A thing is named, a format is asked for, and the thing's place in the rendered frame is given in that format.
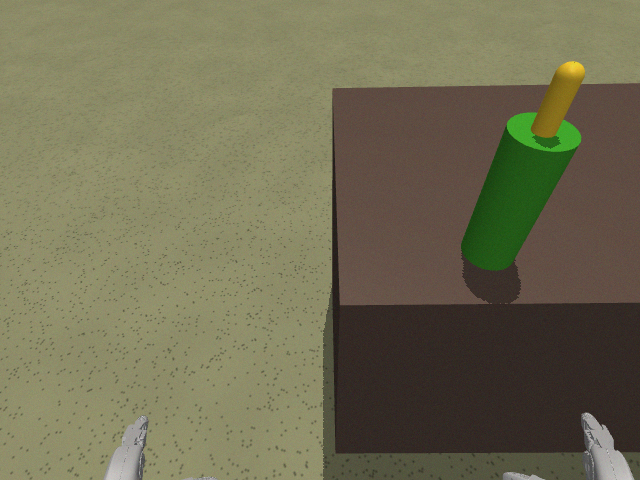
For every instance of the left robot hand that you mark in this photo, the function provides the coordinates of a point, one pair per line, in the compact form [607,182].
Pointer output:
[127,461]

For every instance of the bottle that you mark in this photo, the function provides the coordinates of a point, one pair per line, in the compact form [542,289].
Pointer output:
[532,155]

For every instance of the right robot hand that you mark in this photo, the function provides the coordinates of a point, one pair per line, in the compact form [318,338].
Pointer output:
[601,461]

